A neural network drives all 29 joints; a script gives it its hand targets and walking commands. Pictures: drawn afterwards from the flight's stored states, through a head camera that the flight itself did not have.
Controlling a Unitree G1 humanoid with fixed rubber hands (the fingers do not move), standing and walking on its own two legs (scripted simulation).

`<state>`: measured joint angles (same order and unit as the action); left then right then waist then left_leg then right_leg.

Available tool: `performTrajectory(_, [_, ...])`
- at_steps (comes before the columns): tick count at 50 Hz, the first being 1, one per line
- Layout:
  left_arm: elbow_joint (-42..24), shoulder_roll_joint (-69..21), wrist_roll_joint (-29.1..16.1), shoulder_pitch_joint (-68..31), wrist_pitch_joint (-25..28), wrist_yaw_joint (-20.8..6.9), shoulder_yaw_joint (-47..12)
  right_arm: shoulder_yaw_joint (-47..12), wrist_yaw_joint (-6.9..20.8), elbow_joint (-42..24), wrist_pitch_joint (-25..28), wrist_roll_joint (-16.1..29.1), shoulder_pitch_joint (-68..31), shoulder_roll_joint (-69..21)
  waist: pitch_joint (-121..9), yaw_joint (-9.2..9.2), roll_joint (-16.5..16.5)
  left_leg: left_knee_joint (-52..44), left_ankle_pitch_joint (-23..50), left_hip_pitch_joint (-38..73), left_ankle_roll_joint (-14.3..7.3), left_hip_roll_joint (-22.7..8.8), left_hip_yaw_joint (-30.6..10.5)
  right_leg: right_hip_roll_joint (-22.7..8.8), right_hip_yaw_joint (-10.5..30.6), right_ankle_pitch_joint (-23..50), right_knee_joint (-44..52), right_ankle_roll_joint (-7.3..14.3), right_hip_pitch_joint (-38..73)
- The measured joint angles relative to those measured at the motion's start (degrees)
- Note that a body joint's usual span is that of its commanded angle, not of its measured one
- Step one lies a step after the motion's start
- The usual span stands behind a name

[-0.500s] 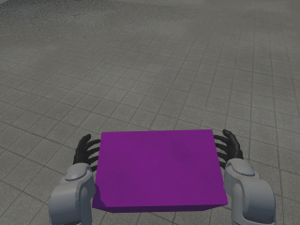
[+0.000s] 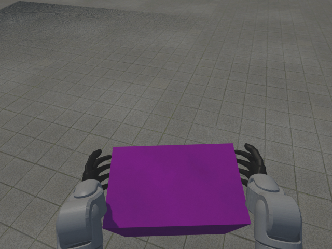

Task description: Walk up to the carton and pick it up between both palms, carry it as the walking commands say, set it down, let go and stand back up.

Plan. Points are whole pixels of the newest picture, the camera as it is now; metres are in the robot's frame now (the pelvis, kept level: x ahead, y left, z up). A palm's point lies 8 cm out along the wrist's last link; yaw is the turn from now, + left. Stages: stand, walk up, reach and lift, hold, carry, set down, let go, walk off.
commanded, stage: carry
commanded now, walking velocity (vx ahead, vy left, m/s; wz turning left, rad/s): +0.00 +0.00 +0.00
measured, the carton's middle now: (173, 194) +0.26 +0.00 +0.00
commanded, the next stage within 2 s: none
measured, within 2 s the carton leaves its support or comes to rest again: neither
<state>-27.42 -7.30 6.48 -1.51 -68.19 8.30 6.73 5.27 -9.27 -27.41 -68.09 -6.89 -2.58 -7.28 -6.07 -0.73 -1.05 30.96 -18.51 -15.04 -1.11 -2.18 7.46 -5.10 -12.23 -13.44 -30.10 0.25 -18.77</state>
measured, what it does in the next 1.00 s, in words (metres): stands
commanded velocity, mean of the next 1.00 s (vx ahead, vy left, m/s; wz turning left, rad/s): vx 0.00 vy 0.00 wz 0.00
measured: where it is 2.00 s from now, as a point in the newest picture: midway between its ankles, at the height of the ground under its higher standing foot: outside the picture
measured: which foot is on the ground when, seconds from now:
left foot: down 0.00-1.00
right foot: down 0.00-1.00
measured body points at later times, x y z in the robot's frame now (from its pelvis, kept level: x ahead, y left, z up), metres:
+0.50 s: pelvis +0.01 -0.01 +0.00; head +0.01 -0.01 +0.45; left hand +0.29 +0.17 +0.05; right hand +0.30 -0.18 +0.05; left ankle -0.03 +0.10 -0.73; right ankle +0.02 -0.11 -0.73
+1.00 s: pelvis +0.02 +0.00 +0.00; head +0.01 +0.00 +0.45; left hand +0.30 +0.17 +0.04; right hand +0.30 -0.17 +0.05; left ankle -0.03 +0.10 -0.73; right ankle +0.02 -0.11 -0.73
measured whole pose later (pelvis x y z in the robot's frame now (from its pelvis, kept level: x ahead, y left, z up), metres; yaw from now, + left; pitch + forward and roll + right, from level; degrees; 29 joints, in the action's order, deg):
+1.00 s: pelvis +0.02 +0.00 +0.00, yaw +0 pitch +1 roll -1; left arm -5.1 -7.3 7.8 -4.9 -47.8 6.3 10.1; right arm 8.9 -6.9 -4.7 -46.8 -8.2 -5.4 -7.3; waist -4.4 0.2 -0.3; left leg 33.0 -22.1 -12.0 -0.8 -3.1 7.6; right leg -4.5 -12.0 -17.0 -32.4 0.3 -16.1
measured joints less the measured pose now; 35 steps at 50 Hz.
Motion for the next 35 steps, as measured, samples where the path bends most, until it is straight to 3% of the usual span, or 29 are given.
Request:
performTrajectory(3, [1.79,0.01,0.36,-0.49,0.75,-0.32,0.29,0.26,0.34,1.85,0.77,-0.39,-0.54,0.00,-0.03,0.03,0.00,-0.14,-0.05,0.27,0.30,-0.30,-0.07,0.32,-0.10,-0.12,0.18,0.27,0.28])
performTrajectory(6, [8.02,0.02,1.71,-2.23,3.13,-1.44,1.23,1.27,1.54,8.02,3.22,-1.87,-2.15,-0.02,-0.20,0.12,0.05,-0.34,-0.05,0.70,0.55,-0.52,-0.14,0.58,-0.19,-0.21,0.37,0.50,0.71])
performTrajectory(14, [24.23,-0.30,4.20,-7.18,15.33,-3.36,4.44,5.21,3.61,23.61,15.28,-4.35,-6.70,-0.36,0.83,0.53,0.33,-0.58,-0.05,1.17,0.87,-0.89,-0.32,0.99,-0.40,-0.37,0.62,0.88,1.24])
performTrajectory(20, [21.51,-0.11,2.31,-5.31,19.33,-2.61,3.62,4.08,2.81,21.16,19.56,-2.37,-4.74,-0.15,2.29,0.74,0.46,0.20,-0.81,1.22,0.95,-1.13,-0.29,1.10,-0.33,-1.18,-0.25,1.01,1.19])
performTrajectory(35, [20.77,0.03,1.36,-2.86,19.75,-2.01,2.90,3.26,2.49,21.17,20.54,-1.46,-2.43,0.00,2.15,0.91,0.69,1.92,-2.89,2.28,0.73,-1.25,-0.14,0.98,-0.06,-3.00,-1.93,0.55,2.15])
